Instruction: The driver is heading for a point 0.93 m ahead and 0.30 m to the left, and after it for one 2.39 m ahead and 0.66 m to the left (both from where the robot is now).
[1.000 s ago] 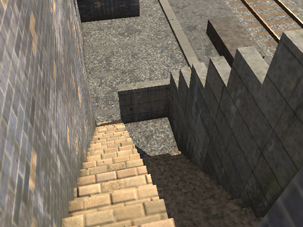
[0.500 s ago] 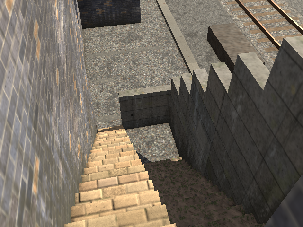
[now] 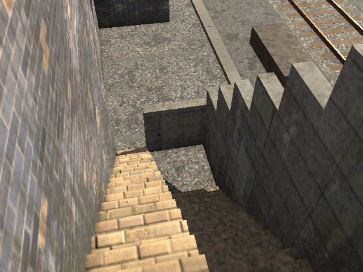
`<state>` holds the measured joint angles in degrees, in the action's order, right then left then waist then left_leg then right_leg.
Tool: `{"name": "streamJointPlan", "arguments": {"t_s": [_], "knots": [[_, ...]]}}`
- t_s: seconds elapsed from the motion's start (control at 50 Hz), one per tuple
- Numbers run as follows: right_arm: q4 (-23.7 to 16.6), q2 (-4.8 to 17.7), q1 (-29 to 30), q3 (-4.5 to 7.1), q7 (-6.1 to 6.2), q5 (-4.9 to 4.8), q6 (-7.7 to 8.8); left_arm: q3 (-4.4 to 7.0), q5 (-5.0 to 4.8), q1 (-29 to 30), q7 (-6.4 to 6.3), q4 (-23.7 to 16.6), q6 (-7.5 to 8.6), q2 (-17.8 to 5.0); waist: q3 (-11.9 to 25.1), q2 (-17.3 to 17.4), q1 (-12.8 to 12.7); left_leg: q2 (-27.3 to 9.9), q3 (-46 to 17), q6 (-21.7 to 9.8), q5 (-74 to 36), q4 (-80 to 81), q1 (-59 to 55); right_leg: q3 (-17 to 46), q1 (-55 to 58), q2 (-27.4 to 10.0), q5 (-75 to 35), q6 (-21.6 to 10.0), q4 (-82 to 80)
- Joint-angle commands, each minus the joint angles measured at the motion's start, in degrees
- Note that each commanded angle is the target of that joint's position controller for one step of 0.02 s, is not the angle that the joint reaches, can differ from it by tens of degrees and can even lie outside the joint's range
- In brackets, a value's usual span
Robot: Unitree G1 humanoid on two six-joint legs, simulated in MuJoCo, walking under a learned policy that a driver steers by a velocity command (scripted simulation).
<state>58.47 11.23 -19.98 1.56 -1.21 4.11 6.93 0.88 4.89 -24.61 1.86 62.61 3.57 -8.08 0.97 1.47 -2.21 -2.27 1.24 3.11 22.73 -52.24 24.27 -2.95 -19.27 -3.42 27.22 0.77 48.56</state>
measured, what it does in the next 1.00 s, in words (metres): goes down: right foot 0.21 m lower, then left foot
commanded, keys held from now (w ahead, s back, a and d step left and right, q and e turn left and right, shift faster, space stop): w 0.76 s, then no key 0.24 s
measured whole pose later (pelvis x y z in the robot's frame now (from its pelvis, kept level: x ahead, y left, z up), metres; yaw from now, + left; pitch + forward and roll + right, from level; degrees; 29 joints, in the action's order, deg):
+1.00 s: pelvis +0.27 +0.09 -0.29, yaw +1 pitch -5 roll +0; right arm 52.4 14.4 -13.5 2.0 1.9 -0.9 0.1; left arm 0.7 2.2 -11.4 -0.1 50.5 1.2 -15.5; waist -0.3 -3.8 1.1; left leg -1.5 -1.6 7.2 -5.9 -67.1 35.7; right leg -3.0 -33.0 1.5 42.3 0.3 83.8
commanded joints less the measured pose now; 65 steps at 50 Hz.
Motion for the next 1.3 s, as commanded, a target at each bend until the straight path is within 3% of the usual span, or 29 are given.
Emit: {"name": "streamJointPlan", "arguments": {"t_s": [0.02, 0.06, 0.08, 0.12, 0.14, 0.18, 0.22, 0.3, 0.34, 0.36, 0.4, 0.44, 0.46, 0.48, 0.52, 0.54, 0.62, 0.78, 0.86, 0.88, 0.9, 0.94, 1.02, 1.06, 1.12, 1.14, 1.16, 1.18, 1.3], "knots": [[7.43, 18.08, -43.83, 3.49, -1.22, 1.46, 3.45, 2.04, -0.76, 10.97, -0.97, -12.95, 4.12, -3.81, 3.73, 27.08, 12.70, -9.42, -30.47, -13.01, -52.80, 19.93, -36.65, 1.04, -43.86, 15.05, 16.55, -4.16, 44.37], [2.53, 9.82, -23.77, 1.31, -3.00, -1.33, 2.78, 2.21, -2.89, 6.62, -2.66, -11.89, 5.50, -3.13, -9.00, 9.87, 4.52, -20.33, -44.03, -25.88, -29.31, 23.44, -16.43, 11.48, -55.29, 4.97, 2.42, -3.50, 53.06], [-3.57, 9.06, -13.91, 1.77, -0.51, -5.75, -1.73, 3.83, -5.41, 9.79, -3.94, -10.27, -0.03, -9.29, -2.81, -6.72, 0.22, -16.76, -32.76, -19.59, -19.34, 24.79, -9.89, 8.37, -35.19, 1.33, -5.75, -3.44, 36.04], [-4.38, 9.63, -8.91, 1.47, 1.26, -4.71, -3.94, 2.38, -3.25, 9.20, -3.94, -8.71, -5.74, -3.84, -7.86, 0.71, -1.46, -11.35, -23.71, -17.41, -15.92, 24.42, 7.09, 2.54, -23.28, 1.71, -9.63, -1.80, 30.88], [-6.20, -4.54, 0.35, -4.03, -0.30, 0.28, -2.39, -0.25, 1.50, 12.70, -1.44, -13.76, -0.88, 0.08, -11.22, 2.43, -0.91, -11.32, -25.63, -22.02, -4.51, 18.02, 16.70, 9.50, -37.05, -2.83, -19.90, -1.62, 41.63], [-2.48, -2.40, -9.44, -4.33, 1.40, 4.79, -0.49, -1.79, 3.22, -1.44, 0.60, -10.08, 2.03, 0.79, -2.97, -2.70, -2.37, -4.26, -14.55, -18.69, -12.75, 8.79, 13.39, 3.37, -31.66, -1.08, -31.60, -1.08, 38.41], [2.08, 3.08, -21.08, -3.88, 1.55, 2.88, 0.39, -0.16, 0.14, 3.00, 1.48, -12.36, 2.05, -7.38, -2.34, -0.13, 1.45, -3.24, -13.84, -17.46, -15.57, 7.25, 7.31, 0.67, -34.18, -0.46, -26.79, 0.42, 41.55], [8.07, -1.16, -35.95, -5.19, 3.86, 0.80, 0.38, -2.11, 1.64, 21.87, 1.99, -18.18, 0.50, -6.85, -3.40, 5.61, 13.99, -7.19, -25.16, -18.38, -4.84, -2.60, -20.60, 6.70, -62.73, -6.77, -46.59, 0.06, 12.29], [-1.31, 1.22, -19.70, -5.98, 0.77, 1.45, -0.51, -2.89, 1.34, 20.20, 2.51, -17.86, 0.32, -5.24, -2.56, 2.95, 9.13, 0.88, -7.09, -15.77, 15.74, 3.06, 29.40, -6.80, -5.56, -0.89, -62.61, -0.68, -1.80], [-0.78, 9.40, -13.06, -0.84, 1.95, -5.71, 0.08, 0.27, -11.49, 21.91, 0.52, -18.28, -0.49, -8.97, -2.27, -8.09, 5.96, -1.90, -10.25, -14.23, 19.48, 5.02, 31.00, -7.81, 12.34, 5.56, -58.90, 1.18, -4.36], [-0.68, 12.73, -1.96, 0.43, 2.84, -7.12, -0.08, 0.92, -8.52, -0.25, -2.58, -12.65, -2.79, -8.68, 1.59, 6.64, -5.82, -2.66, -7.34, -12.07, 9.22, -14.01, 28.93, -1.86, 26.45, 3.21, -60.03, 1.30, -2.61], [0.21, 10.92, 6.57, 2.49, 4.90, -5.54, -3.03, 4.51, -7.66, -26.87, -4.60, -3.26, -0.95, -16.86, 0.01, -0.77, -17.53, 4.91, -0.07, -10.85, 9.14, -57.16, 21.31, 4.00, 32.91, -5.91, -60.57, -4.56, -29.33], [-0.39, 4.97, 5.81, 1.80, 5.98, -4.62, -5.05, 3.58, -8.91, -22.66, -3.83, -4.60, 0.78, -14.94, -4.81, -6.59, -14.45, 12.00, 1.23, -11.96, 27.45, -76.54, 21.76, 6.92, 26.34, -10.87, -61.79, -5.84, -35.99], [-3.71, -1.53, -8.16, 0.91, 5.16, -4.82, -4.89, 1.41, -6.53, -15.45, -1.85, -4.57, 2.83, -14.76, -4.78, -8.10, 4.28, 12.61, -9.40, -13.10, 21.87, -73.60, 42.16, 13.13, 35.54, -16.78, -93.37, -4.69, -7.78], [-1.28, 1.64, -10.61, -0.29, 5.58, -3.85, -6.08, 4.06, -10.59, -11.16, -1.09, -5.09, 3.91, -18.15, 5.11, -17.61, 4.37, 5.14, -7.89, -11.74, 12.78, -69.04, 42.86, 25.47, 24.69, -22.88, -38.36, -15.15, -17.05], [0.16, 6.61, -4.27, 0.93, 5.28, -3.29, -6.44, 1.67, -8.90, -5.77, -0.69, -7.99, 3.65, -9.43, 2.59, -2.76, 4.01, 4.41, -9.34, -10.78, 0.81, -59.94, 39.98, 20.57, 14.18, -17.38, -21.67, -13.83, -20.45], [-4.46, -6.02, 5.78, -2.97, 2.33, -4.04, -8.32, -0.21, -8.26, 2.72, -4.20, -8.47, 3.34, -10.85, -4.18, -6.91, 10.17, 1.20, -5.99, -2.10, -23.45, -40.06, 25.37, 15.52, -18.99, -18.01, -3.10, -12.87, -20.47], [-13.18, 5.64, 18.74, 1.92, 4.25, -1.56, -9.17, 2.46, -5.29, -5.16, -2.68, -9.32, 3.51, -12.78, -7.86, -11.91, -2.75, -3.28, -13.46, -1.04, -29.95, -22.25, 40.49, 24.21, 1.43, -15.96, 20.65, -14.37, -6.52], [-9.10, 6.99, 2.43, 3.02, 2.39, -4.42, -6.46, 1.91, -4.11, 10.05, -1.62, -13.98, 0.17, -14.35, -4.82, -8.51, 5.34, -2.23, -4.30, -2.16, -20.60, -6.81, 3.89, 16.40, -19.35, -11.92, 10.18, -10.84, 5.22], [-4.54, 8.20, -6.16, 3.08, 2.20, -7.09, -5.37, 0.29, -1.84, 11.66, -0.82, -15.08, -0.85, -7.98, -3.93, -1.39, 7.40, -0.66, -7.74, -2.93, -9.56, 1.95, -5.31, 6.03, -29.51, -4.39, 19.69, -5.06, 19.69], [-1.23, 15.35, -15.89, 4.01, 3.06, -7.43, -4.90, -0.88, 0.30, 15.99, -0.85, -18.06, -1.74, -5.11, -9.28, 25.98, 12.96, -3.61, -19.72, -0.97, 10.08, 27.37, -0.26, -11.38, -36.44, 7.64, 34.03, 0.34, 41.02], [-3.30, 14.83, -13.32, 2.66, 2.63, -5.47, -5.97, -0.33, -2.49, 19.25, -2.20, -19.81, -1.61, -7.53, -8.52, 29.52, 12.02, -9.10, -34.98, -7.11, 17.69, 34.32, -3.52, -2.46, -42.04, 9.41, 29.57, -1.06, 42.61], [-12.35, 8.90, 23.23, 0.42, 4.23, -5.20, -7.29, -2.44, -2.16, -6.23, -2.29, -8.96, -2.95, -2.23, 3.32, 15.62, -7.15, -5.45, -19.62, -5.79, -21.98, 25.03, 25.55, -7.74, 8.24, 7.21, -3.04, 0.21, 38.12], [-12.80, 4.37, 28.62, 0.33, 3.45, -6.05, -6.12, -5.01, -2.35, -11.72, -4.02, -8.99, -2.39, -1.21, -8.13, 4.41, -11.01, 5.88, -9.22, 1.32, -33.39, 10.76, 36.75, 0.71, 15.42, 2.64, 9.20, -3.40, 11.76], [-9.85, 2.68, 9.69, 0.20, 3.52, -4.22, -6.55, -3.09, -7.10, -3.38, -5.46, -11.05, -1.33, -9.60, -9.77, -11.13, 1.14, 13.43, -18.35, -3.27, -27.45, 1.04, 28.84, 19.01, -1.53, -3.76, -38.69, -0.20, 2.80], [-9.80, 8.93, 5.54, 4.05, 1.84, -11.88, -7.66, -0.39, -12.49, -1.87, -5.07, -10.28, -2.49, -9.73, -2.05, -24.84, 3.06, 15.54, -21.94, -6.00, -20.47, 7.04, 22.50, 21.61, 1.34, -4.26, -47.33, 1.80, -3.81], [-8.40, 11.01, 4.51, 5.56, 2.02, -12.83, -8.67, -0.13, -11.30, 3.94, -5.57, -10.28, -3.05, -10.14, -0.49, -27.13, 5.22, 12.80, -19.89, -4.48, -27.28, 2.05, 17.27, 20.86, -3.43, -5.88, -48.03, -0.04, -0.99], [-5.68, 7.64, 2.86, 3.14, 3.19, -3.65, -8.01, -2.05, -3.48, 4.99, -4.71, -11.59, -1.08, -10.29, 0.74, -11.55, 6.70, 9.74, -16.59, -3.04, -40.93, -9.56, 11.73, 21.24, -10.75, -7.82, -30.85, -4.34, 5.87], [-7.49, 4.65, 11.54, 1.86, 2.54, -2.90, -7.16, -3.59, -3.50, 3.07, -4.09, -10.58, -0.09, -5.29, -2.07, -8.20, 2.40, 5.88, -13.01, -2.60, -40.62, 2.15, 12.64, 16.40, -7.21, -5.46, -13.50, -10.80, 9.39]]}}
Keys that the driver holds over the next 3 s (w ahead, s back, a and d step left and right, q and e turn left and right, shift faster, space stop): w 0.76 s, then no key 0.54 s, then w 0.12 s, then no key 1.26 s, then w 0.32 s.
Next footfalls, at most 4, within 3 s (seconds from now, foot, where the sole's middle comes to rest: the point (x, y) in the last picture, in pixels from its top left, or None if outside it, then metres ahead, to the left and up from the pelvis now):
0.46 right None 0.27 -0.11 -0.95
0.86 left None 0.36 0.23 -0.98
1.08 right None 0.30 0.09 -0.95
1.44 left None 0.42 0.29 -1.17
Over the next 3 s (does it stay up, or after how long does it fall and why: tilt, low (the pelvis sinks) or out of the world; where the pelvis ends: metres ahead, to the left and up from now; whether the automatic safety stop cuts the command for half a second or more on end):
stays up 0.45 0.20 -0.40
